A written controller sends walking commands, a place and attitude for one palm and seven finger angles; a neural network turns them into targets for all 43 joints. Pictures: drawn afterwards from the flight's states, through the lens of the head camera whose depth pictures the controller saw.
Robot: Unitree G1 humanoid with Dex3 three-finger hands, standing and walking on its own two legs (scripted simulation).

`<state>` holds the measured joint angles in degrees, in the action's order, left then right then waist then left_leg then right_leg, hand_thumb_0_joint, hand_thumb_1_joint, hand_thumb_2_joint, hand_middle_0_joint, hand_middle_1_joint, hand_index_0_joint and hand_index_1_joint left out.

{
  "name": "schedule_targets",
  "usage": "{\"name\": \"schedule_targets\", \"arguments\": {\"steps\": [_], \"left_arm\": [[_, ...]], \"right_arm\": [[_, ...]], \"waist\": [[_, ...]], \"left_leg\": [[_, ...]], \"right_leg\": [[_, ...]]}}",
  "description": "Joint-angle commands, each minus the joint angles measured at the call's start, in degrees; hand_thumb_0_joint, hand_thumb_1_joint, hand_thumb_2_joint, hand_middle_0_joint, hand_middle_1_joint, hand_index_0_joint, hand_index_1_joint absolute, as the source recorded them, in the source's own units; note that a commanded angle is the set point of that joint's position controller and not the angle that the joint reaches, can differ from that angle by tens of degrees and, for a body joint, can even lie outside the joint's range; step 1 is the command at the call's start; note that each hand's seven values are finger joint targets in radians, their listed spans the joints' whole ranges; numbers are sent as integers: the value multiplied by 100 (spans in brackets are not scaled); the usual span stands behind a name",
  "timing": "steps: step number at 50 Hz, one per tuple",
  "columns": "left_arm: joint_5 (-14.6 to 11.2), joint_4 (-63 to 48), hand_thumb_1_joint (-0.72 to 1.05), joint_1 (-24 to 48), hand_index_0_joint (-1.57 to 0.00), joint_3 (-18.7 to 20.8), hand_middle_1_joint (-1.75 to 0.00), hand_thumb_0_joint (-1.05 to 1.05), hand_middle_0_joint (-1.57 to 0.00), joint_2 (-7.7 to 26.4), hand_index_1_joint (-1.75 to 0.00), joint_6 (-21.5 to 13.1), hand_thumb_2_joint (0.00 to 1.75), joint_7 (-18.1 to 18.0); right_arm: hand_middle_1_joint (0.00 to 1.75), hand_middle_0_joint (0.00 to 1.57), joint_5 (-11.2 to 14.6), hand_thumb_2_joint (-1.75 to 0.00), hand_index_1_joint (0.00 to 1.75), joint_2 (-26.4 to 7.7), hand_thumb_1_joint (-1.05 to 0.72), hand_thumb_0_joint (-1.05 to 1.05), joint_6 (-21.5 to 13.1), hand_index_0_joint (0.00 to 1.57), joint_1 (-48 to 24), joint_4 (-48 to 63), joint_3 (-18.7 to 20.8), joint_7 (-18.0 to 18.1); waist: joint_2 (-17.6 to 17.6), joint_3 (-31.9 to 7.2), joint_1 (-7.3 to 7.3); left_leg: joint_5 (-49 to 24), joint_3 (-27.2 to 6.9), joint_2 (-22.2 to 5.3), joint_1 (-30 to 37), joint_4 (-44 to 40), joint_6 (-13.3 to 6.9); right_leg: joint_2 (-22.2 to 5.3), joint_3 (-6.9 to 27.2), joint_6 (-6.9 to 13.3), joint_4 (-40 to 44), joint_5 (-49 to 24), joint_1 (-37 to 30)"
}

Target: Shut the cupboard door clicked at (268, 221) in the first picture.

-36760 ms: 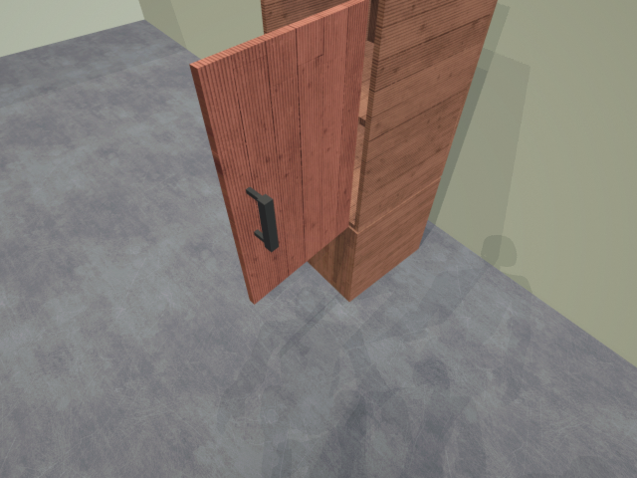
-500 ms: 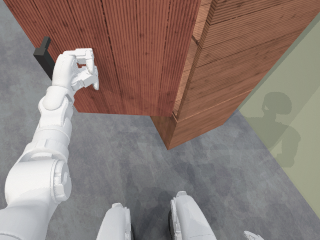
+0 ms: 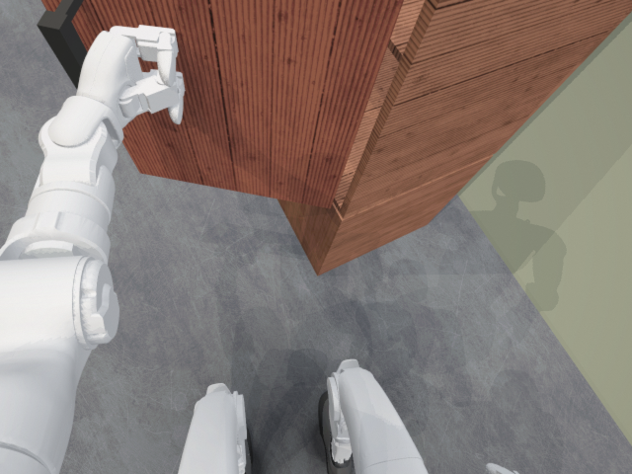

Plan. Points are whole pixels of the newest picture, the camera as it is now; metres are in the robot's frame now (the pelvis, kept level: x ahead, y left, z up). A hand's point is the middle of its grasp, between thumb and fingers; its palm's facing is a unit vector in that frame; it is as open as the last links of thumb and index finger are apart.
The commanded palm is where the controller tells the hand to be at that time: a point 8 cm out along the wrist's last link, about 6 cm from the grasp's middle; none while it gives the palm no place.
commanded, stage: push the door shut along its arc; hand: left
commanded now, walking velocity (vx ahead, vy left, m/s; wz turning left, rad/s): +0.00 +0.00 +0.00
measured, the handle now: (90, 61) +0.59 +0.20 +0.08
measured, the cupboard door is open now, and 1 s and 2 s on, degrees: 54 39 39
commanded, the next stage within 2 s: pull the fist back off the door in 0.38 s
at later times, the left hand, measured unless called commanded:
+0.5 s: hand (200, 61) +0.58 +0.08 +0.09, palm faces -0.41 -0.91 -0.04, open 3.7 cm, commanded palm +0.60 +0.08 +0.08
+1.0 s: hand (224, 66) +0.57 +0.05 +0.09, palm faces +0.09 -1.00 -0.01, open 3.2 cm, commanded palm +0.52 +0.10 +0.08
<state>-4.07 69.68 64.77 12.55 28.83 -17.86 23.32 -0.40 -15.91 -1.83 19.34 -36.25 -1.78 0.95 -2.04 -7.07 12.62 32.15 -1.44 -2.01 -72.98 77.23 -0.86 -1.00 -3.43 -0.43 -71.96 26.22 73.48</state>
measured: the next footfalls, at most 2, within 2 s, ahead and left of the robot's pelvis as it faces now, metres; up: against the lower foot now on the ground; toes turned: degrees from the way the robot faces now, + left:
none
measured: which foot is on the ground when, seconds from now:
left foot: down 0.00-1.00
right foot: down 0.00-1.00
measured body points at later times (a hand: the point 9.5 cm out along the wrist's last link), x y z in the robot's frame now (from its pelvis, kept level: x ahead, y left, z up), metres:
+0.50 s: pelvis +0.00 +0.01 -0.01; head +0.19 +0.03 +0.39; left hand +0.60 +0.13 +0.09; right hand -0.03 -0.25 -0.11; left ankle +0.03 +0.11 -0.61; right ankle +0.06 -0.13 -0.61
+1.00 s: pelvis +0.03 -0.01 +0.02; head +0.18 -0.02 +0.45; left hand +0.56 +0.10 +0.09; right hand +0.00 -0.26 -0.10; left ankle +0.03 +0.11 -0.61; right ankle +0.06 -0.13 -0.61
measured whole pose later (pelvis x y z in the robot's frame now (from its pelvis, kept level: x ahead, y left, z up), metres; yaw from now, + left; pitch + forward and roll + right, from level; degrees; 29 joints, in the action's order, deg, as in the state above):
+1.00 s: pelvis +0.03 -0.01 +0.02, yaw -1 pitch +27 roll -1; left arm 1.7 69.1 59.4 19.1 14.8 -24.7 -9.9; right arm -4.6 -13.0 0.8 23.9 -35.7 -0.7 -4.8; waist -3.5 -8.3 12.1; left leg 31.8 0.7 -2.8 -65.1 69.7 0.3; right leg 0.1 -1.4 0.3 -67.2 26.5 67.9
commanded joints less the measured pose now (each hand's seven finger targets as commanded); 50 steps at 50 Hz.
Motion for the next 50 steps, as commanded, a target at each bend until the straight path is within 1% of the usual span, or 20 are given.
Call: {"name": "schedule_targets", "arguments": {"steps": [1,7,11,14,16,18,24,25,26,27,28,31,32,34,37,39,41,45,48,50], "left_arm": [[-38,-1188,90,3513,-130,44,-150,0,-130,696,-150,-222,90,27],[25,-1269,90,3875,-130,-178,-150,0,-130,400,-150,-141,90,42],[112,-867,90,4195,-130,-160,-150,0,-130,534,-150,46,90,32],[113,-1029,90,4422,-130,-163,-150,0,-130,557,-150,68,90,75],[126,-997,90,4451,-130,-151,-150,0,-130,600,-150,104,90,112],[119,-986,90,4542,-130,-301,-150,0,-130,365,-150,131,90,147],[166,-893,90,4787,-130,-382,-150,0,-130,287,-150,273,90,176],[-252,-883,90,4538,-130,847,-150,0,-130,539,-150,331,90,-994],[-97,-701,90,4241,-130,577,-150,0,-130,166,-150,360,90,-1586],[-77,-688,90,3968,-130,497,-150,0,-130,-114,-150,350,90,-1914],[-88,-820,90,3914,-130,545,-150,0,-130,-299,-150,296,90,-2219],[249,-1296,90,3758,-130,781,-150,0,-130,-330,-150,-187,90,-3360],[541,-1462,90,3816,-130,855,-150,0,-130,-171,-150,-476,90,-3714],[1101,-1449,90,3649,-130,527,-150,0,-130,-223,-150,-831,90,-3991],[1425,-1408,90,3472,-130,519,-150,0,-130,134,-150,-1076,90,-3888],[1287,-1312,90,3227,-130,567,-150,0,-130,163,-150,-1026,90,-3693],[1045,-1118,90,2902,-130,445,-150,0,-130,-114,-150,-897,90,-3494],[542,-1112,90,2255,-130,677,-150,0,-130,-309,-150,-904,90,-3341],[466,-1286,90,1567,-130,684,-150,0,-130,-492,-150,-1195,90,-3310],[571,-1298,90,1297,-130,494,-150,0,-130,-678,-150,-1361,90,-3294]], "right_arm": [[30,20,-37,-90,30,-1061,-90,0,-87,20,1186,123,358,57],[30,20,-76,-90,30,-1058,-90,0,-137,20,1280,94,381,52],[30,20,-86,-90,30,-1096,-90,0,-148,20,1339,-1,340,78],[30,20,-126,-90,30,-1094,-90,0,-221,20,1386,-39,343,82],[30,20,-148,-90,30,-1095,-90,0,-234,20,1441,-39,337,79],[30,20,-163,-90,30,-1091,-90,0,-254,20,1449,-105,348,78],[30,20,-183,-90,30,-1092,-90,0,-279,20,1535,-208,367,81],[30,20,-298,-90,30,-998,-90,0,-309,20,1791,6,264,14],[30,20,-320,-90,30,-943,-90,0,-301,20,1707,14,258,-105],[30,20,-335,-90,30,-893,-90,0,-292,20,1671,28,284,-193],[30,20,-393,-90,30,-877,-90,0,-250,20,1706,39,314,-257],[30,20,-581,-90,30,-785,-90,0,-202,20,1751,150,369,-470],[30,20,-665,-90,30,-784,-90,0,-196,20,1801,131,384,-527],[30,20,-701,-90,30,-758,-90,0,-107,20,1861,52,440,-662],[30,20,-669,-90,30,-809,-90,0,31,20,1868,68,491,-693],[30,20,-575,-90,30,-785,-90,0,126,20,1790,129,510,-659],[30,20,-485,-90,30,-750,-90,0,179,20,1677,210,495,-609],[30,20,-424,-90,30,-707,-90,0,196,20,1553,300,468,-529],[30,20,-416,-90,30,-637,-90,0,174,20,1484,328,492,-512],[30,20,-425,-90,30,-616,-90,0,190,20,1452,294,522,-522]], "waist": [[-919,-3170,546],[-1226,-3464,636],[-969,-2990,816],[-1284,-3369,796],[-1244,-3476,801],[-1474,-3460,837],[-1433,-3445,939],[-1568,-3475,540],[-1443,-3412,585],[-1443,-3414,542],[-1154,-3450,569],[-1150,-3827,395],[-1065,-3908,374],[-1019,-3869,430],[-904,-3971,408],[-767,-3971,331],[-490,-3672,328],[-87,-3368,140],[61,-3327,-64],[227,-3046,-43]], "left_leg": [[-1828,-359,82,2612,-836,-138],[-2132,-501,65,3067,-782,-105],[-1605,-505,59,2597,-784,-136],[-1861,-536,57,2863,-715,-117],[-1970,-545,63,2874,-686,-117],[-2194,-623,32,3157,-666,-83],[-2254,-634,24,3146,-599,-89],[-2007,-643,-18,2767,-793,14],[-1874,-728,-47,2689,-902,70],[-1967,-748,-48,2769,-930,93],[-2086,-713,-46,2750,-928,106],[-2479,-429,37,2675,-814,106],[-2623,-461,25,2721,-755,134],[-2728,-378,12,2737,-757,116],[-2528,-208,78,2546,-869,29],[-2306,-110,126,2395,-1026,4],[-1988,-25,155,2178,-1182,-24],[-1867,82,196,1966,-1354,-52],[-2064,182,236,1932,-1395,-46],[-2031,220,240,1826,-1400,-58]], "right_leg": [[296,55,258,846,-872,-932],[313,-35,297,707,-946,-507],[341,-49,273,755,-686,-386],[340,-77,300,658,-807,-305],[350,-92,305,637,-861,-361],[345,-128,316,610,-938,-84],[370,-162,316,581,-1004,-9],[295,-92,251,612,-1006,-300],[286,-118,208,591,-934,-348],[283,-130,194,571,-965,-325],[265,-141,155,599,-1050,-477],[285,-80,111,682,-1356,-962],[289,-86,109,601,-1431,-946],[285,-55,110,648,-1534,-1101],[272,87,120,792,-1786,-1785],[263,151,112,935,-1888,-2288],[266,188,93,1116,-1826,-2555],[263,245,75,1284,-1919,-2949],[239,298,87,1270,-2333,-3269],[228,320,76,1283,-2393,-3253]]}}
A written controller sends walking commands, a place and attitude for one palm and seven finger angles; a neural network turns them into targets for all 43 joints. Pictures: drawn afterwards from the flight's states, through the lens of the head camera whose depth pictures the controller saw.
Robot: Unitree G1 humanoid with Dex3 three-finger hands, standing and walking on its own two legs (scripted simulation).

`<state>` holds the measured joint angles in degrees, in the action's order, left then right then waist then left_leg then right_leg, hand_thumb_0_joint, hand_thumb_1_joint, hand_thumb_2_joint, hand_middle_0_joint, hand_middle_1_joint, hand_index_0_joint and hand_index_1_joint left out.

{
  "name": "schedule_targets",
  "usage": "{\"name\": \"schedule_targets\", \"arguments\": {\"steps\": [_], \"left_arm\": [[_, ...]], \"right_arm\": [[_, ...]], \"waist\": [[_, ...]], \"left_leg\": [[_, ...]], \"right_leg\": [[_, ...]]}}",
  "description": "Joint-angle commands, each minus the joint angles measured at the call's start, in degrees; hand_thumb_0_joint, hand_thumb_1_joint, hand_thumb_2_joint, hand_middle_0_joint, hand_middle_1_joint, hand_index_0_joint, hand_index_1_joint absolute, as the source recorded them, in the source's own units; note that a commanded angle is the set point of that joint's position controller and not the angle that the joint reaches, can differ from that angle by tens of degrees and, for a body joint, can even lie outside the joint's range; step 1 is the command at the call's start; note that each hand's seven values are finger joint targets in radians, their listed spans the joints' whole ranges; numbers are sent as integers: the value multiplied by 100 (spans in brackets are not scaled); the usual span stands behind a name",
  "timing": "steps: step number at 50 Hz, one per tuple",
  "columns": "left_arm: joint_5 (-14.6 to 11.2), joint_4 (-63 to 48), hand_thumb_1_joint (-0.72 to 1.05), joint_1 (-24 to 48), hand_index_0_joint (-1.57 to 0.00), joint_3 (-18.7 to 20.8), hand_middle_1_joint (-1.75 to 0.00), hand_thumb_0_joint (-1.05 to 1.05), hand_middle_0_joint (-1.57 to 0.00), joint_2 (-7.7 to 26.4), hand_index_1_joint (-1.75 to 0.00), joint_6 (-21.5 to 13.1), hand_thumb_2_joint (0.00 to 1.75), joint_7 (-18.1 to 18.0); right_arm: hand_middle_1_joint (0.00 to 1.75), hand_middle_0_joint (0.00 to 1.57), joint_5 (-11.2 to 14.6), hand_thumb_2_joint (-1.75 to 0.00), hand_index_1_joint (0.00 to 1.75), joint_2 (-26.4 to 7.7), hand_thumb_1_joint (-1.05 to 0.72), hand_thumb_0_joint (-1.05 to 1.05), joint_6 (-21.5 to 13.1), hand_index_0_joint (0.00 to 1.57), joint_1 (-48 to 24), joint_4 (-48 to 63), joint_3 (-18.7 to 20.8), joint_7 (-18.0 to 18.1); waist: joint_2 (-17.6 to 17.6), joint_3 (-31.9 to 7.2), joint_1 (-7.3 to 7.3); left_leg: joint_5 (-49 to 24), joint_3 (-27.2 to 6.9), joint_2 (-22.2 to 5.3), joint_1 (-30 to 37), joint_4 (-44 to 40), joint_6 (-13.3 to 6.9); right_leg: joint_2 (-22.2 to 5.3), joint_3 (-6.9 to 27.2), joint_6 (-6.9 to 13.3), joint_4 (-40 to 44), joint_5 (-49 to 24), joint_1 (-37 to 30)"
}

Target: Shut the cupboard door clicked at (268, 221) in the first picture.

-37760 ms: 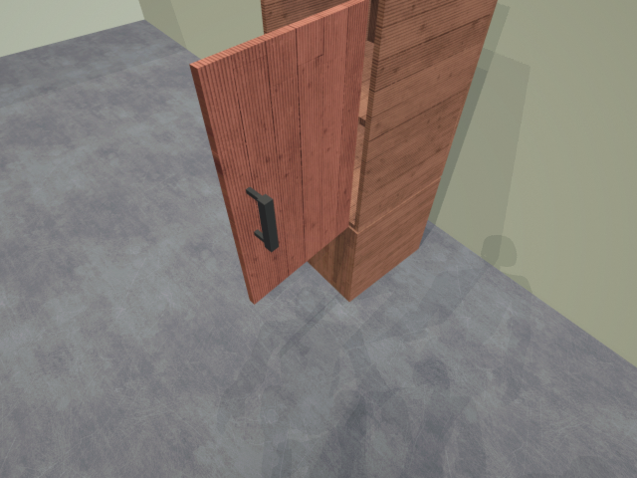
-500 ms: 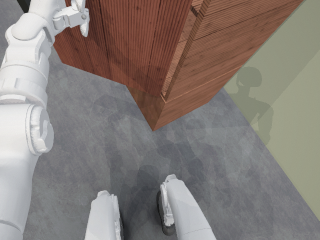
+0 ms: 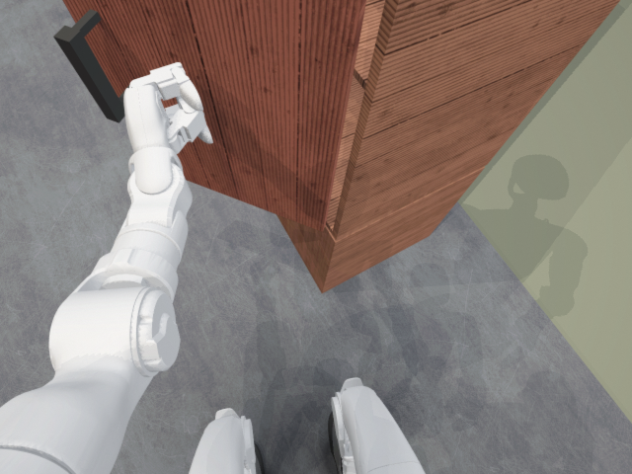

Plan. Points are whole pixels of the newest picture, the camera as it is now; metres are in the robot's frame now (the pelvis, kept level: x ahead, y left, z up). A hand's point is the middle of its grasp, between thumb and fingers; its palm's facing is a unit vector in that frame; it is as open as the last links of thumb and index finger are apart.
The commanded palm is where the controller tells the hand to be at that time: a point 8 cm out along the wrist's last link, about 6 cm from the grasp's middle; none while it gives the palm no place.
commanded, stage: pull the fist back off the door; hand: left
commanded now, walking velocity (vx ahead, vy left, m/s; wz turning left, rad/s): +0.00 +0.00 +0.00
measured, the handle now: (104, 69) +0.64 +0.19 +0.05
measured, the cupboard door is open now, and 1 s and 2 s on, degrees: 39 39 39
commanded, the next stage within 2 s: draw the hand back to the body in 0.36 s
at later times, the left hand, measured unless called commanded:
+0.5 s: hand (211, 157) +0.48 +0.06 +0.06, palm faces +0.05 -1.00 -0.05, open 3.1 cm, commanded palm +0.44 +0.12 +0.06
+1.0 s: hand (85, 229) +0.36 +0.15 +0.15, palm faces +0.03 -1.00 -0.04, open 3.1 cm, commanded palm +0.32 +0.21 +0.16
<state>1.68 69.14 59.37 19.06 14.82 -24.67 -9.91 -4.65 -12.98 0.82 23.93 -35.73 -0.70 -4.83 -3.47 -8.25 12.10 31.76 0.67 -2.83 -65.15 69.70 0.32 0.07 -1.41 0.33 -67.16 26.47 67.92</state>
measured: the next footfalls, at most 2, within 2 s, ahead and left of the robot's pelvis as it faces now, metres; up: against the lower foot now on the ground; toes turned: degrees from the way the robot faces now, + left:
none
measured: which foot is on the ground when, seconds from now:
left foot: down 0.00-1.00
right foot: down 0.00-1.00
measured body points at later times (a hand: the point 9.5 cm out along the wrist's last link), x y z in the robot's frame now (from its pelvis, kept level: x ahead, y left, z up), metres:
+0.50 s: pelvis -0.01 +0.00 +0.00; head +0.12 +0.00 +0.44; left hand +0.48 +0.11 +0.06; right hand +0.06 -0.25 -0.12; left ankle +0.00 +0.12 -0.63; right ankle +0.04 -0.12 -0.63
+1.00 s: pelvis +0.01 +0.01 +0.07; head +0.05 +0.01 +0.52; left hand +0.35 +0.20 +0.16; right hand +0.16 -0.25 -0.02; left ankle +0.00 +0.12 -0.63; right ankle +0.04 -0.12 -0.63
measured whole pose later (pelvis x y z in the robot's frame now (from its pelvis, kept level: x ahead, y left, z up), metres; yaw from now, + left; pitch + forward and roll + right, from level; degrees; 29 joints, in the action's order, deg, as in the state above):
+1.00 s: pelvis +0.01 +0.01 +0.07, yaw +1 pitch +9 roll -1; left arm -7.6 21.5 10.4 3.9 9.3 -18.9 1.3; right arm 2.0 -14.9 -0.4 15.5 -31.4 0.5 1.4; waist -1.4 -5.7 2.1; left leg 25.5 1.2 -1.4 -32.2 48.9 -0.2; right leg -0.9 -1.2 -0.4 -47.1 21.2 34.7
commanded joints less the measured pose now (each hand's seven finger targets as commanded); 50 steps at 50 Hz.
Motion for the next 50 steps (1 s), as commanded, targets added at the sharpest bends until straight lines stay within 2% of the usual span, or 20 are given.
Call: {"name": "schedule_targets", "arguments": {"steps": [1,3,6,8,11,14,17,20,22,24,27,29,31,36,40,42,44,47,49,50], "left_arm": [[47,-1308,90,1701,-130,-209,-150,0,-130,651,-150,-755,90,24],[69,-1420,90,1358,-130,-426,-150,0,-130,394,-150,-870,90,65],[-33,-1614,90,1302,-130,-666,-150,0,-130,112,-150,-892,90,131],[-105,-1920,90,1549,-130,-816,-150,0,-130,-2,-150,-971,90,136],[-181,-2453,90,1562,-130,-896,-150,0,-130,-74,-150,-1156,90,67],[-151,-2796,90,1454,-130,-1105,-150,0,-130,-249,-150,-1317,90,-33],[-5,-2201,90,1470,-130,-1165,-150,0,-130,-212,-150,-1234,90,-146],[109,-1507,90,1468,-130,-1008,-150,0,-130,-67,-150,-994,90,-273],[53,-1376,90,1549,-130,-778,-150,0,-130,124,-150,-901,90,-326],[-33,-1343,90,1478,-130,-672,-150,0,-130,137,-150,-893,90,-306],[-222,-2457,90,490,-130,-150,-150,0,-130,661,-150,-1072,90,-141],[-287,-3189,90,-155,-130,-319,-150,0,-130,594,-150,-1019,90,59],[-339,-3718,90,-907,-130,-579,-150,0,-130,408,-150,-791,90,261],[-875,-4779,90,-1680,-130,-1241,-150,0,-130,-189,-150,-94,90,685],[-1035,-5126,90,-1682,-130,-1437,-150,0,-130,-255,-150,-26,90,836],[-920,-5493,90,-1961,-130,-1455,-150,0,-130,-127,-150,-91,90,862],[-881,-5571,90,-2640,-130,-1366,-150,0,-130,-8,-150,-43,90,949],[-962,-5976,90,-3621,-122,-1160,-141,0,-122,242,-141,188,90,1106],[-1098,-6344,90,-3926,-116,-1102,-135,0,-116,285,-135,447,90,1213],[-635,-6737,90,-4042,-113,-1328,-132,0,-113,705,-132,696,90,971]], "right_arm": [[30,20,-7,-90,30,-899,-90,0,-61,20,984,233,442,41],[30,20,23,-90,30,-884,-90,0,-50,20,911,242,485,29],[30,20,72,-90,30,-881,-90,0,0,20,770,247,533,48],[30,20,92,-90,30,-877,-90,0,5,20,675,228,552,88],[30,20,95,-90,30,-876,-90,0,-14,20,510,245,577,126],[30,20,85,-90,30,-862,-90,0,-45,20,379,206,599,162],[30,20,90,-90,30,-874,-90,0,-17,20,308,133,546,211],[30,20,105,-90,30,-889,-90,0,45,20,158,142,489,252],[30,20,100,-90,30,-907,-90,0,47,20,118,199,455,290],[30,20,90,-90,30,-887,-90,0,42,20,82,243,427,297],[30,20,117,-90,30,-887,-90,0,28,20,71,603,449,274],[30,20,188,-90,30,-820,-90,0,44,20,44,719,443,264],[30,20,291,-90,30,-796,-90,0,79,20,44,857,462,262],[30,20,555,-90,30,-833,-90,0,44,20,-145,988,467,461],[30,20,608,-90,30,-818,-90,0,-181,20,-426,864,376,650],[30,20,607,-90,30,-790,-90,0,-278,20,-523,894,348,669],[30,20,610,-90,30,-758,-90,0,-338,20,-653,922,317,640],[30,20,654,-90,30,-752,-90,0,-359,20,-855,1126,279,621],[30,20,709,-90,30,-714,-90,0,-363,20,-1049,1259,253,625],[30,20,713,-90,30,-597,-90,0,-171,20,-1225,1360,333,761]], "waist": [[351,-2882,-28],[247,-2886,-113],[295,-2759,-77],[72,-2771,-48],[-132,-3110,-159],[-242,-3267,-154],[210,-2573,-2],[466,-2126,17],[515,-2250,-16],[459,-2578,-114],[86,-3890,-754],[61,-4018,-878],[385,-3584,-904],[1012,-2053,-645],[775,-1128,-610],[59,-1106,-756],[-115,-1161,-928],[-62,-1237,-1182],[-17,-1092,-1234],[395,-1233,-1220]], "left_leg": [[-1987,31,333,1077,-669,-173],[-2068,72,343,1272,-703,-151],[-1882,120,363,1325,-743,-155],[-1830,81,357,1561,-778,-137],[-2022,21,346,1993,-806,-111],[-2337,-53,297,2416,-806,-75],[-1854,-82,310,1946,-872,-117],[-1110,-46,371,1336,-956,-147],[-1044,-36,396,1270,-968,-171],[-1293,-51,395,1352,-960,-145],[-2299,35,386,2122,-1076,-73],[-2697,100,348,2394,-1227,-57],[-2626,191,333,2354,-1478,-99],[-1839,183,286,2713,-2179,-179],[-1246,73,271,3105,-2559,-184],[-1323,58,289,3439,-2681,-164],[-1530,34,281,3654,-2813,-132],[-1864,35,277,3778,-3029,-108],[-1945,72,280,3825,-3160,-107],[-2009,74,298,4073,-3419,-123]], "right_leg": [[111,123,4,822,-2422,-2720],[99,125,25,839,-2495,-2718],[75,149,12,947,-2350,-2724],[57,133,18,960,-2216,-2586],[51,79,46,886,-2248,-2563],[44,-4,42,784,-2362,-2370],[49,-20,18,859,-1978,-2229],[33,50,-1,1013,-1366,-2199],[40,80,8,1031,-1265,-2287],[30,59,21,913,-1502,-2403],[42,93,86,759,-2497,-3322],[38,105,81,878,-2976,-3750],[65,130,61,1200,-3096,-4169],[129,17,-26,2108,-2286,-4231],[100,-58,-8,2513,-1280,-3812],[81,-76,61,2512,-1251,-3823],[64,-127,106,2489,-1435,-3970],[52,-141,144,2531,-1740,-4473],[36,-138,120,2631,-1902,-4688],[-85,132,118,2920,-1871,-5143]]}}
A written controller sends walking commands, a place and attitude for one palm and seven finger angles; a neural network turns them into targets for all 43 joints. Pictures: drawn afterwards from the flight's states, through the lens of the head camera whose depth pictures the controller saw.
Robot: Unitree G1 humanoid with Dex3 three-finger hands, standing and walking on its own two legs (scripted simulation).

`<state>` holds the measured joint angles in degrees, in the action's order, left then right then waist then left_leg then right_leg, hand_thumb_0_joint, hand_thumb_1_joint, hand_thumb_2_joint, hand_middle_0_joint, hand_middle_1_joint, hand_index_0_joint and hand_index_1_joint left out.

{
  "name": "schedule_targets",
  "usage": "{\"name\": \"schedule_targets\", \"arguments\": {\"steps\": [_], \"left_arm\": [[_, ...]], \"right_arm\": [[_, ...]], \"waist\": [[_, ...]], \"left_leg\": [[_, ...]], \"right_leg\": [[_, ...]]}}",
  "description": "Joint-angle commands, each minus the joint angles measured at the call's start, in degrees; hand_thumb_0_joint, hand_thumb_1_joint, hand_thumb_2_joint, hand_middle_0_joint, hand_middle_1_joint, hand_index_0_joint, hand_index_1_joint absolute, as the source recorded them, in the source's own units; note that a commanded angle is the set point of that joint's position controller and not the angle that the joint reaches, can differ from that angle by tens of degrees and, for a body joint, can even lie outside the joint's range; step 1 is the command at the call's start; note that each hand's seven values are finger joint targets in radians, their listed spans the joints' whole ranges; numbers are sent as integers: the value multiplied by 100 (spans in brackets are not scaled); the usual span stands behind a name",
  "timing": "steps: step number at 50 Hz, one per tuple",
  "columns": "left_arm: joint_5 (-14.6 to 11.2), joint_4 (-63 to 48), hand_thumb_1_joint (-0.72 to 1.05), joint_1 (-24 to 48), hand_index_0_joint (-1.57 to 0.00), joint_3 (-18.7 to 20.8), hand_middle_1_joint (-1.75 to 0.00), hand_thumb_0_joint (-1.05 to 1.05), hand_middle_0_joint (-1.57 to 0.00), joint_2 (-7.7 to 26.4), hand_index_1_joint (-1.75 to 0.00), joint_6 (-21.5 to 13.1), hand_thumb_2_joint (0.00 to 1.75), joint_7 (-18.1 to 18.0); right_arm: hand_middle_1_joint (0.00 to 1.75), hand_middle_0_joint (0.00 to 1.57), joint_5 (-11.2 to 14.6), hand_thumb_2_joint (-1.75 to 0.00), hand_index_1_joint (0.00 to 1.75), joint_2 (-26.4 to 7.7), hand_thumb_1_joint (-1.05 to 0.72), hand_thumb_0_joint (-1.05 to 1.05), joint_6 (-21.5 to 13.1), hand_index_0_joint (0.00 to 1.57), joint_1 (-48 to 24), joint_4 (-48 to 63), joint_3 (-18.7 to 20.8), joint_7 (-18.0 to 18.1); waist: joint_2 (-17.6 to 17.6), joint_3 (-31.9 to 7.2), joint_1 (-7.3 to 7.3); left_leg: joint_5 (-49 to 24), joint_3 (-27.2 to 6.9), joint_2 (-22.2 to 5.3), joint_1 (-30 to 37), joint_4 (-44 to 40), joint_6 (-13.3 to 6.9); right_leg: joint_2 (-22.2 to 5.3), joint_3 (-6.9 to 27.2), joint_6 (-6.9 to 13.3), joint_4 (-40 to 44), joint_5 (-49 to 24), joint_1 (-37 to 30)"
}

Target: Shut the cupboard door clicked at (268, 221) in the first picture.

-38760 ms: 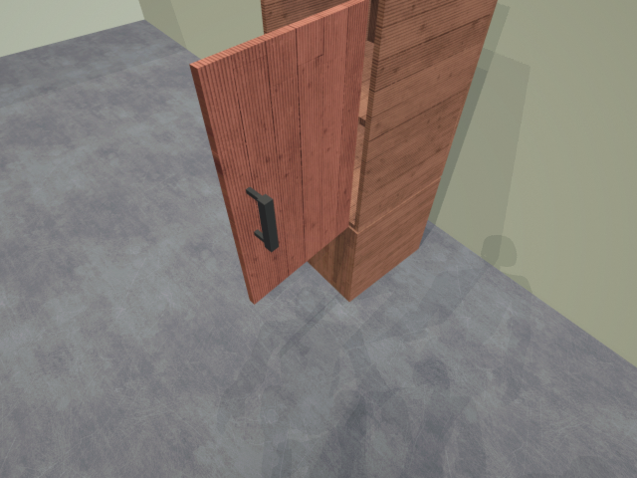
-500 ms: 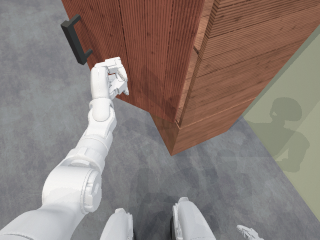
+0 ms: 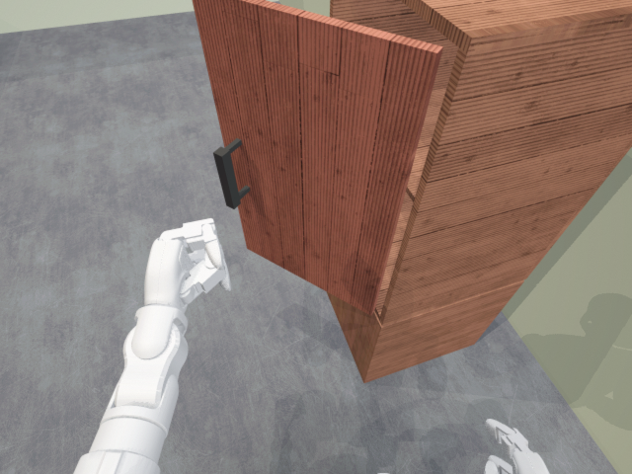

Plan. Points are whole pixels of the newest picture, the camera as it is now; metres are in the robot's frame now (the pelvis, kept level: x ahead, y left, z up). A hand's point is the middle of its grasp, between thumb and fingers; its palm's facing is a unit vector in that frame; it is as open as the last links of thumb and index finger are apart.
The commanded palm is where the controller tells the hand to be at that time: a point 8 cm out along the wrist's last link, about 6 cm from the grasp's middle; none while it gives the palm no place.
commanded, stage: draw the hand back to the body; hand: left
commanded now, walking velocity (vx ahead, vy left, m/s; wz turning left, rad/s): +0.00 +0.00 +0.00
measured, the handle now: (234, 174) +0.63 +0.17 -0.02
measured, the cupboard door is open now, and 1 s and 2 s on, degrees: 39 39 39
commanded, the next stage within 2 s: step back with the hand held close in 1.06 s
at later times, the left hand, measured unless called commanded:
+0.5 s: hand (67, 308) +0.25 +0.24 +0.16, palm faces +0.34 -0.88 -0.34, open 4.7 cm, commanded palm +0.20 +0.28 +0.18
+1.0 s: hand out of the picture +0.21 +0.26 +0.19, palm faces +0.46 -0.79 -0.40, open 7.3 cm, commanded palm +0.16 +0.30 +0.22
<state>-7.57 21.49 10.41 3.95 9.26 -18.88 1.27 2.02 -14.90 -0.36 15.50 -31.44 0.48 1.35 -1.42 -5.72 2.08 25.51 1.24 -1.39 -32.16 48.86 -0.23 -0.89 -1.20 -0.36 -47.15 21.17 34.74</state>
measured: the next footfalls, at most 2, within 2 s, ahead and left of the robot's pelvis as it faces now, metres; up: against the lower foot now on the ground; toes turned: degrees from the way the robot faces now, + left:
none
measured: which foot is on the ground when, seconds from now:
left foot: down 0.00-1.00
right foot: down 0.00-1.00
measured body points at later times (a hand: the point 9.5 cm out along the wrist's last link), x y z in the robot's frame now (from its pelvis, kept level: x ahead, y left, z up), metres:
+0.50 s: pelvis +0.03 +0.01 +0.04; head +0.01 -0.02 +0.49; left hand +0.22 +0.28 +0.18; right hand +0.23 -0.19 -0.05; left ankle -0.01 +0.11 -0.70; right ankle +0.02 -0.13 -0.70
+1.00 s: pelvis +0.02 +0.00 +0.04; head +0.00 -0.03 +0.49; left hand +0.18 +0.30 +0.21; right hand +0.21 -0.22 -0.05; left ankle -0.01 +0.11 -0.70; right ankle +0.02 -0.13 -0.70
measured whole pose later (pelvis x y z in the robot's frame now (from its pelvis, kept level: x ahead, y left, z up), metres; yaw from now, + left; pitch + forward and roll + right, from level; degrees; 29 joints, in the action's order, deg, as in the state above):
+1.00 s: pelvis +0.02 +0.00 +0.04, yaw +1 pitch -4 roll +0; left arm -3.4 -20.8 -25.8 18.8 18.6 -2.8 -6.0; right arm 0.5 -12.7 -5.9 12.3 -36.2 -0.9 5.4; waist -4.0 0.5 -3.9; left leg 17.1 1.1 -0.7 -4.4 25.4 0.0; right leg -1.1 -1.8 -0.4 -25.9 14.4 7.6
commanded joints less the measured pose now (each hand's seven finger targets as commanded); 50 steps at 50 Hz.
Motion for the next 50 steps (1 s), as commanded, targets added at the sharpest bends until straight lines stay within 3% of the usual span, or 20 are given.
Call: {"name": "schedule_targets", "arguments": {"steps": [1,8,10,14,15,17,18,22,23,27,28,34,36,38,42,45,47,50], "left_arm": [[298,-2286,90,670,-111,322,-129,0,-111,1267,-129,314,90,-276],[370,-3405,90,-152,-92,332,-108,0,-92,1320,-108,1061,90,-556],[396,-3622,90,-323,-86,274,-102,0,-86,1237,-102,1196,90,-595],[427,-4049,90,-977,-75,516,-90,0,-75,1367,-90,1348,90,-641],[427,-4217,90,-1136,-72,560,-87,0,-72,1364,-87,1374,90,-651],[427,-4359,90,-1550,-67,851,-81,0,-67,1602,-81,1418,90,-674],[417,-4506,90,-1646,-64,877,-78,0,-64,1553,-78,1425,90,-677],[421,-4884,90,-2085,-53,1450,-66,0,-53,1943,-66,1429,90,-736],[409,-5070,90,-2084,-50,1442,-63,0,-50,1868,-63,1415,90,-735],[394,-5354,90,-2629,-39,1923,-51,0,-39,2138,-51,1383,90,-774],[383,-5453,90,-2716,-36,1877,-48,0,-36,2021,-48,1373,90,-767],[354,-5721,90,-3247,-20,2544,-30,0,-20,2379,-30,1274,90,-825],[375,-5408,90,-3218,-20,2206,-30,0,-20,2011,-30,1285,90,-792],[379,-5246,90,-3096,-20,2028,-30,0,-20,1877,-30,1297,90,-770],[411,-5289,90,-2831,-20,2166,-30,0,-20,2111,-30,1217,90,-823],[420,-5640,90,-2874,-20,2299,-30,0,-20,2246,-30,1137,90,-864],[411,-5698,90,-2970,-20,2442,-30,0,-20,2397,-30,1117,90,-879],[406,-5672,90,-3020,-20,2417,-30,0,-20,2314,-30,1109,90,-879]], "right_arm": [[30,20,50,-90,30,-375,-90,0,29,20,-471,1037,202,240],[30,20,22,-90,30,-289,-90,0,-16,20,-845,1029,3,507],[30,20,-5,-90,30,-287,-90,0,-93,20,-862,987,-48,509],[30,20,-48,-90,30,-293,-90,0,-207,20,-921,924,-88,505],[30,20,-71,-90,30,-281,-90,0,-247,20,-933,912,-98,484],[30,20,-99,-90,30,-304,-90,0,-303,20,-975,856,-99,463],[30,20,-104,-90,30,-263,-90,0,-314,20,-986,862,-116,447],[30,20,-159,-90,30,-281,-90,0,-417,20,-1048,774,-110,422],[30,20,-146,-90,30,-245,-90,0,-427,20,-1064,797,-105,419],[30,20,-175,-90,30,-266,-90,0,-543,20,-1066,710,-66,393],[30,20,-155,-90,30,-232,-90,0,-555,20,-1072,712,-55,382],[30,20,-140,-90,30,-271,-90,0,-686,20,-1063,641,28,372],[30,20,-140,-90,30,-289,-90,0,-717,20,-1026,556,41,357],[30,20,-130,-90,30,-354,-90,0,-732,20,-1007,524,65,360],[30,20,-152,-90,30,-401,-90,0,-791,20,-1040,482,93,415],[30,20,-166,-90,30,-338,-90,0,-865,20,-1093,532,85,433],[30,20,-180,-90,30,-335,-90,0,-924,20,-1106,498,64,441],[30,20,-169,-90,30,-267,-90,0,-956,20,-1143,496,39,444]], "waist": [[262,-1341,-191],[86,-462,-210],[-178,-375,-222],[-37,-334,-304],[-226,-321,-327],[-192,-268,-403],[-164,-216,-401],[-151,-128,-500],[-190,-154,-489],[-214,-107,-571],[-296,-49,-544],[-267,75,-636],[-132,392,-534],[-46,616,-476],[-27,446,-525],[-215,-30,-615],[-237,-27,-653],[-357,211,-640]], "left_leg": [[-1487,45,140,872,-1418,-93],[-1849,-26,70,1693,-2021,-129],[-1969,-70,57,1956,-2180,-93],[-2416,-67,35,2263,-2400,-78],[-2606,-78,21,2337,-2445,-56],[-2735,-55,26,2374,-2516,-62],[-2761,-68,16,2389,-2573,-43],[-2906,-70,19,2416,-2644,-30],[-2912,-68,20,2455,-2664,-23],[-3014,-40,25,2480,-2664,-29],[-3020,-7,16,2495,-2673,-22],[-2891,19,7,2443,-2694,-28],[-2636,58,11,2387,-2726,-42],[-2370,54,-9,2373,-2768,-72],[-2028,16,35,2423,-2808,-122],[-2226,44,80,2528,-2764,-137],[-2278,43,83,2483,-2738,-121],[-2208,79,88,2421,-2755,-96]], "right_leg": [[2,97,167,1056,-1432,-1927],[13,-30,157,1696,-1621,-2249],[22,-77,169,1821,-1630,-2327],[23,-139,152,2013,-1933,-2656],[11,-149,158,2042,-2018,-2747],[15,-140,149,2159,-2136,-2892],[2,-163,145,2173,-2123,-2944],[18,-171,134,2286,-2223,-3106],[2,-171,130,2275,-2205,-3137],[20,-170,113,2352,-2277,-3184],[-1,-165,104,2342,-2264,-3171],[21,-156,98,2373,-2167,-3143],[12,-167,70,2438,-1974,-2895],[-1,-143,62,2524,-1716,-2752],[3,-111,64,2575,-1375,-2784],[-21,-85,84,2450,-1617,-3065],[-17,-71,86,2493,-1705,-3132],[-13,-65,90,2510,-1656,-3032]]}}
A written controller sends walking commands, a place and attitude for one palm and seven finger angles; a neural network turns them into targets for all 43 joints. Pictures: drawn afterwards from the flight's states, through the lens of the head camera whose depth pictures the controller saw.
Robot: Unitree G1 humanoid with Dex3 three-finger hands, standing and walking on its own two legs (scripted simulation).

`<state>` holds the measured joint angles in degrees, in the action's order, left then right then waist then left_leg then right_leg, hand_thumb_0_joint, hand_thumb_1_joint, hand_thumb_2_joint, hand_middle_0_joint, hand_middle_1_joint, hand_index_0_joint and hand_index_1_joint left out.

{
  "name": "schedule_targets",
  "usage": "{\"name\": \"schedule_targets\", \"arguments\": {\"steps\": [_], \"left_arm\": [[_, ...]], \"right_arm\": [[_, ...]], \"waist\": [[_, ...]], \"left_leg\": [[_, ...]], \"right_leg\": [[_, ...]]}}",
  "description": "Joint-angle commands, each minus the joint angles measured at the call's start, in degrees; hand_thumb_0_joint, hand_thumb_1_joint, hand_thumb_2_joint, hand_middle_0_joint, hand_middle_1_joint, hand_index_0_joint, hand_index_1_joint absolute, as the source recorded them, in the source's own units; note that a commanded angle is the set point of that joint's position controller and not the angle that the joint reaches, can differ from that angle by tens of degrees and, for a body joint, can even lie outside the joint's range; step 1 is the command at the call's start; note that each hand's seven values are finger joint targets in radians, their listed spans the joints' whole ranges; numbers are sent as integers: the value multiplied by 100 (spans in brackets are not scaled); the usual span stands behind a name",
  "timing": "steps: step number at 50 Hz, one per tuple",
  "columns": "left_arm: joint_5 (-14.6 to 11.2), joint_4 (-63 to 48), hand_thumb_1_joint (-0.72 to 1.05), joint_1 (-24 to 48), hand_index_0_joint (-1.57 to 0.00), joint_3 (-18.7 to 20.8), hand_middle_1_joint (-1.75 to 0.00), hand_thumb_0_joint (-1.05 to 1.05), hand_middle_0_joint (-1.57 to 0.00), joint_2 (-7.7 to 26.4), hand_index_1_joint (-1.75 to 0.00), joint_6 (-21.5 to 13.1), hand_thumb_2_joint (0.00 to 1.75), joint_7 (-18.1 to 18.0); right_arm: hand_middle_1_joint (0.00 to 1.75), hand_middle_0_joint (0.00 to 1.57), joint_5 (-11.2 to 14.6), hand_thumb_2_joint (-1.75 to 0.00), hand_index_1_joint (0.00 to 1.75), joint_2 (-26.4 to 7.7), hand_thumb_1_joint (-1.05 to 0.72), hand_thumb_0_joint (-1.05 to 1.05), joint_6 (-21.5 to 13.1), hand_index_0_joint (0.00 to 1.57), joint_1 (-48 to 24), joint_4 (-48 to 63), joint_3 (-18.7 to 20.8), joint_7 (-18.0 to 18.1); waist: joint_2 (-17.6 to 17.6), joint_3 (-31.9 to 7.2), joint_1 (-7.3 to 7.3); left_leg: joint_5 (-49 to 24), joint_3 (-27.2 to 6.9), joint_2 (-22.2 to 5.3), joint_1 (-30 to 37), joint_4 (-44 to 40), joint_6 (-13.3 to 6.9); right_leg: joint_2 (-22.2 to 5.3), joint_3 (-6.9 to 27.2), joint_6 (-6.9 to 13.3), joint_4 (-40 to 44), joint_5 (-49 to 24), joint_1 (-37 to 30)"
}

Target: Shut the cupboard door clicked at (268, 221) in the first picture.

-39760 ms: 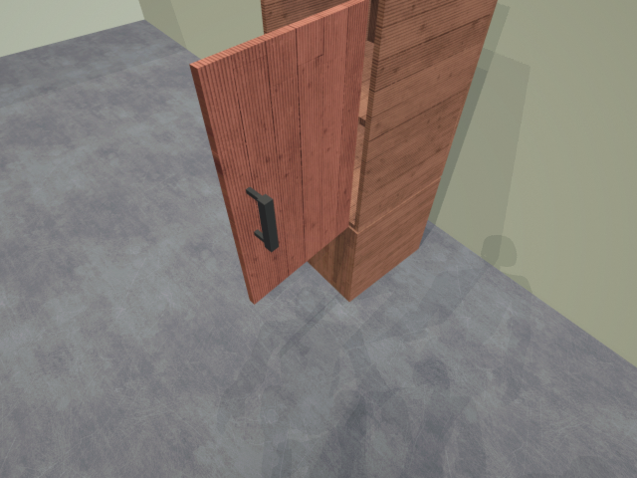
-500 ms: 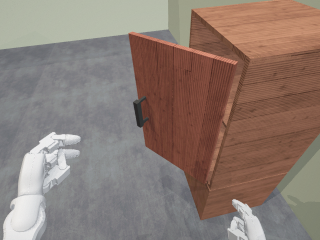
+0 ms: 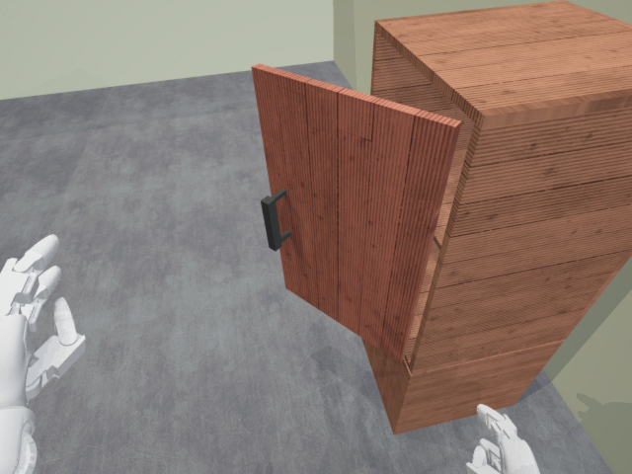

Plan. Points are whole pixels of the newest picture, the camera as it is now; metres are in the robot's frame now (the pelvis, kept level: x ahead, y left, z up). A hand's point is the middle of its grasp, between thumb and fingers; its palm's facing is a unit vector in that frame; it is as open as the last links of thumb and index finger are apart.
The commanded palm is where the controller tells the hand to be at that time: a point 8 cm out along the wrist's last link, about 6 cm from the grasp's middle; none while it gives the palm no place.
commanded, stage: draw the hand back to the body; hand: left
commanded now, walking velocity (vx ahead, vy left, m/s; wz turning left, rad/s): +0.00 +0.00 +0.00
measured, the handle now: (278, 219) +0.61 +0.17 -0.06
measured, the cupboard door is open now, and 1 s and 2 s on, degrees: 39 39 39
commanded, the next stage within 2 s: step back with the hand held close in 0.06 s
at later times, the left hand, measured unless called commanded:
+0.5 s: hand (64, 332) +0.20 +0.28 +0.15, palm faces +0.36 -0.79 -0.50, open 7.4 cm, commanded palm +0.13 +0.32 +0.18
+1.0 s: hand (2, 412) +0.11 +0.28 +0.16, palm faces +0.48 -0.77 -0.43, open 7.4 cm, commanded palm +0.06 +0.32 +0.18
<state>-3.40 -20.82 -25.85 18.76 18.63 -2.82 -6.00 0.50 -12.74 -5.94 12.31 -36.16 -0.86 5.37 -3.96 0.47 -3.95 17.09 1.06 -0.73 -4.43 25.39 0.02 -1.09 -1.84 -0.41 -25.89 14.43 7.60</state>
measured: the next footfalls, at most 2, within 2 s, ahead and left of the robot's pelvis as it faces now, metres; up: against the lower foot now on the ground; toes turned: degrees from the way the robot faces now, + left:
right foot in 1.92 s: -0.33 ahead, -0.10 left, +0.00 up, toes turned -2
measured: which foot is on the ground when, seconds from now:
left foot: down 0.00-1.00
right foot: down 0.00-1.00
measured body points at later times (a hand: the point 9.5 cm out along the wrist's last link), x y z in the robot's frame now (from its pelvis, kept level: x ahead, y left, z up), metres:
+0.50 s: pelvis -0.02 +0.03 +0.00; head +0.00 +0.02 +0.45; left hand +0.17 +0.32 +0.18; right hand +0.15 -0.23 -0.09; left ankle -0.03 +0.12 -0.74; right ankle +0.00 -0.12 -0.74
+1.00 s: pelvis -0.09 +0.02 -0.02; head -0.08 +0.03 +0.43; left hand +0.08 +0.32 +0.18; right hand +0.08 -0.22 -0.10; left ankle -0.03 +0.12 -0.74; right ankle +0.00 -0.13 -0.74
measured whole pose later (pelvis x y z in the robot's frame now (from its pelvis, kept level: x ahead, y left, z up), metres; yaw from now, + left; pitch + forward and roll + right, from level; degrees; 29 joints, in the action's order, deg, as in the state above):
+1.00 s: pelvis -0.09 +0.02 -0.02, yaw +0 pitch -2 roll -1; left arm -0.5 -28.4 -27.9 25.6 21.4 -13.3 -8.1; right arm 0.3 -11.7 -2.4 13.3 -32.0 -0.6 4.5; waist 0.5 1.1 -0.7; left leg 17.9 1.5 -0.3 -22.2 40.6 -2.2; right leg -1.1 0.6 -2.0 -36.1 11.5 23.2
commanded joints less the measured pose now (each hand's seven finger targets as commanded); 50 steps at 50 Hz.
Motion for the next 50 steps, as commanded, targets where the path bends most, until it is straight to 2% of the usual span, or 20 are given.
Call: {"name": "schedule_targets", "arguments": {"steps": [1,5,9,10,11,14,16,17,19,22,24,27,30,32,39,42,45,47,48,50], "left_arm": [[-15,-1381,90,581,-20,928,-30,0,-20,1340,-30,-485,90,-147],[-26,-1095,90,523,-20,832,-30,0,-20,1176,-30,-466,90,-88],[-50,-993,90,484,-20,781,-30,0,-20,1118,-30,-450,90,-43],[-16,-1239,90,1087,-20,1290,-30,0,-20,1641,-30,-724,90,-113],[-22,-794,90,507,-20,1062,-30,0,-20,1330,-30,-793,90,-104],[44,-957,90,234,-20,940,-30,0,-20,1281,-30,-915,90,-116],[42,-1129,90,91,-20,1029,-30,0,-20,1353,-30,-977,90,-165],[46,-1301,90,60,-20,1174,-30,0,-20,1518,-30,-1016,90,-192],[23,-1546,90,-95,-20,1286,-30,0,-20,1582,-30,-1056,90,-235],[4,-1802,90,-244,-20,1484,-30,0,-20,1771,-30,-1017,90,-256],[-16,-1770,90,-465,-20,1453,-30,0,-20,1666,-30,-979,90,-255],[-10,-1628,90,-665,-20,1515,-30,0,-20,1641,-30,-957,90,-245],[16,-1459,90,-599,-20,1378,-30,0,-20,1458,-30,-994,90,-248],[74,-1480,90,-422,-20,1444,-30,0,-20,1526,-30,-1064,90,-254],[198,-1714,90,231,-20,1266,-30,0,-20,1426,-30,-1226,90,-284],[264,-1996,90,361,-20,1407,-30,0,-20,1568,-30,-1322,90,-305],[253,-2089,90,324,-20,1364,-30,0,-20,1470,-30,-1389,90,-324],[275,-2091,90,286,-20,1548,-30,0,-20,1648,-30,-1445,90,-344],[249,-2007,90,210,-20,1396,-30,0,-20,1468,-30,-1467,90,-341],[224,-1905,90,106,-20,1444,-30,0,-20,1529,-30,-1500,90,-366]], "right_arm": [[30,20,-13,-90,30,-474,-90,0,-398,20,-803,951,172,38],[30,20,3,-90,30,-493,-90,0,-358,20,-774,915,182,13],[30,20,12,-90,30,-532,-90,0,-318,20,-754,945,221,-7],[30,20,49,-90,30,-707,-90,0,-201,20,-757,1088,281,-39],[30,20,27,-90,30,-664,-90,0,-129,20,-704,979,293,-38],[30,20,2,-90,30,-633,-90,0,26,20,-734,992,336,-80],[30,20,1,-90,30,-671,-90,0,112,20,-719,1034,381,-74],[30,20,-7,-90,30,-692,-90,0,142,20,-792,1070,393,-47],[30,20,5,-90,30,-714,-90,0,220,20,-775,1210,416,-13],[30,20,-8,-90,30,-737,-90,0,345,20,-820,1350,432,38],[30,20,10,-90,30,-717,-90,0,427,20,-731,1439,440,31],[30,20,-3,-90,30,-779,-90,0,452,20,-722,1457,483,29],[30,20,30,-90,30,-792,-90,0,444,20,-653,1481,456,12],[30,20,10,-90,30,-847,-90,0,395,20,-694,1463,465,35],[30,20,-6,-90,30,-829,-90,0,228,20,-583,1447,408,55],[30,20,-26,-90,30,-858,-90,0,144,20,-544,1426,423,38],[30,20,-26,-90,30,-788,-90,0,66,20,-474,1396,408,10],[30,20,-54,-90,30,-802,-90,0,23,20,-458,1351,437,0],[30,20,-42,-90,30,-716,-90,0,11,20,-418,1334,401,-17],[30,20,-74,-90,30,-716,-90,0,9,20,-392,1272,425,-66]], "waist": [[-154,-313,-28],[-97,-18,14],[154,-58,31],[182,61,275],[567,-82,322],[748,-353,342],[597,-709,360],[331,-839,350],[118,-1165,339],[-181,-1405,294],[-69,-1388,305],[-133,-1245,281],[-69,-730,344],[-352,-497,329],[-262,-356,386],[-324,-431,399],[-173,-509,414],[-50,-501,410],[163,-462,434],[449,-355,448]], "left_leg": [[-1355,113,16,-374,-411,-117],[-1300,118,-23,-441,-460,-105],[-1245,131,-52,-394,-473,-133],[-701,134,-128,-743,-103,-225],[-558,38,-74,-711,116,-226],[-692,4,-63,-708,306,-197],[-1066,-13,-124,-641,167,-169],[-1371,-42,-161,-585,57,-169],[-2366,-122,-294,-575,-98,-155],[-3330,-159,-414,-629,-52,-138],[-3565,-176,-504,-828,-13,-124],[-2683,-220,-562,-1338,-176,-167],[-938,-386,-663,-2383,-575,-296],[-20,-476,-713,-2951,-852,-413],[1500,-705,-831,-3912,-903,-634],[1885,-665,-698,-3939,-736,-639],[1868,-631,-583,-3920,-478,-585],[2015,-507,-429,-3773,-189,-531],[1945,-459,-308,-3639,48,-466],[1711,-388,-148,-3252,513,-336]], "right_leg": [[13,1,94,409,-967,-266],[36,2,94,462,-872,-145],[33,12,65,488,-792,-118],[-311,757,148,901,-859,337],[-506,884,218,1020,-693,446],[-727,981,317,951,-1009,463],[-666,794,292,632,-1568,237],[-589,667,246,442,-1910,151],[-359,366,121,-82,-2645,-213],[-216,269,25,-475,-3297,-424],[-200,286,17,-655,-3386,-499],[-130,342,-7,-723,-2967,-552],[-57,370,-48,-834,-1970,-647],[40,344,-86,-984,-1800,-796],[80,419,-119,-1393,-1408,-1068],[77,552,-77,-1320,-1313,-994],[19,659,-23,-1291,-1255,-877],[-113,956,47,-915,-804,-553],[-264,1133,125,-664,-488,-288],[-545,1573,301,-47,266,411]]}}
